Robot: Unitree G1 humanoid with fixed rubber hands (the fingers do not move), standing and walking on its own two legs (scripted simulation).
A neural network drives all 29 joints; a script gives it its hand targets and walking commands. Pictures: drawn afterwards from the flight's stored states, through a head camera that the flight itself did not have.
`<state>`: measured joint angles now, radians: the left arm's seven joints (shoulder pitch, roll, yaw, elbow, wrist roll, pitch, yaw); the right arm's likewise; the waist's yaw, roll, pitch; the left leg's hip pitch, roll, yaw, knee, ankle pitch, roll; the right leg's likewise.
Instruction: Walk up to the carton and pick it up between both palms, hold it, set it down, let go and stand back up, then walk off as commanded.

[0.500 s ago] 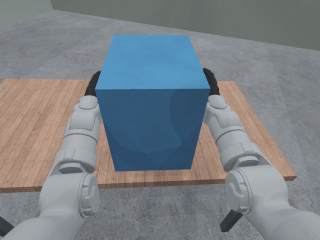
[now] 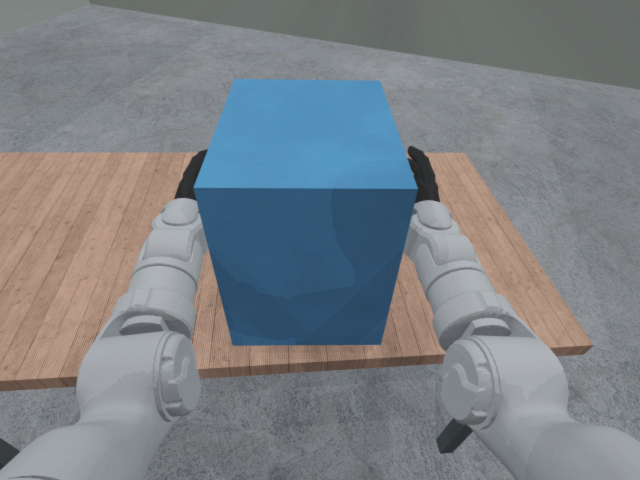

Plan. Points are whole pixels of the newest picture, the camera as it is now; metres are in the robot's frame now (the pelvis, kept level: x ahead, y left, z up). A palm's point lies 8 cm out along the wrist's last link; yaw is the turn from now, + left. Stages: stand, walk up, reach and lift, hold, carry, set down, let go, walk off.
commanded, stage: set down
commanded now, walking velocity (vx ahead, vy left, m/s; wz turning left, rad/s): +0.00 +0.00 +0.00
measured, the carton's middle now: (307, 211) +0.44 +0.02 +0.12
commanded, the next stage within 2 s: none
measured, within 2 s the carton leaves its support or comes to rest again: rests again in 1.18 s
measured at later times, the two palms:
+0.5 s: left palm (194, 215) +0.43 +0.18 +0.11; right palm (412, 219) +0.41 -0.12 +0.13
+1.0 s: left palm (199, 232) +0.43 +0.17 +0.08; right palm (408, 238) +0.41 -0.13 +0.09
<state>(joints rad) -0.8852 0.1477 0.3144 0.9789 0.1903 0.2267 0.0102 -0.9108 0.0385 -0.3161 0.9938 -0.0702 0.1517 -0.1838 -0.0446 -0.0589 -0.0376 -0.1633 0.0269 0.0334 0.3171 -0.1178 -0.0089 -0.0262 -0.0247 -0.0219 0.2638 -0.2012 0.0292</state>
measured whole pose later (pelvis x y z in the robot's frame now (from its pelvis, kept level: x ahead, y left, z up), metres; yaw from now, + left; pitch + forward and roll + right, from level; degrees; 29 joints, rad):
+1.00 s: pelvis +0.01 +0.00 +0.00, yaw +0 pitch +6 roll +0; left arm -0.88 0.16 0.36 1.17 0.19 -0.03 -0.02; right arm -0.80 0.16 -0.53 0.90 -0.33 -0.02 -0.14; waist -0.03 -0.05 -0.06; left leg -0.32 0.03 0.03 0.34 -0.12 -0.01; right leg -0.19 -0.02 -0.02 0.31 -0.22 0.03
